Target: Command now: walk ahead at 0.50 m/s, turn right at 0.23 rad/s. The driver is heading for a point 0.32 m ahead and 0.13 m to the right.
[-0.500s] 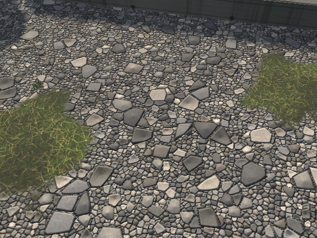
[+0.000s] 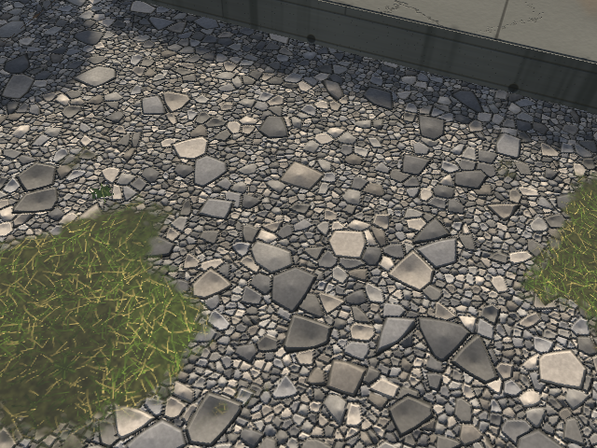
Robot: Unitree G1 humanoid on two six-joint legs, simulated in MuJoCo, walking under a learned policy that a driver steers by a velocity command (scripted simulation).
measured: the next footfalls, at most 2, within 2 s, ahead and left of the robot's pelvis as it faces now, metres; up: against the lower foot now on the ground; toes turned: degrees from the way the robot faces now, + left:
right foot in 0.32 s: +0.35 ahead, -0.16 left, +0.00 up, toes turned -11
left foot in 0.72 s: +0.40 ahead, +0.08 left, +0.00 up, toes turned -12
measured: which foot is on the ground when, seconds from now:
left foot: down 0.00-0.34, up 0.36-0.70, down 0.72-1.00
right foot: up 0.00-0.30, down 0.32-1.00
